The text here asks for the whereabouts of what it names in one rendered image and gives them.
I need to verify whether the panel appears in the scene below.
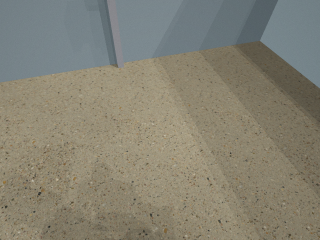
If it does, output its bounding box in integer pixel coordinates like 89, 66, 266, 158
107, 0, 124, 68

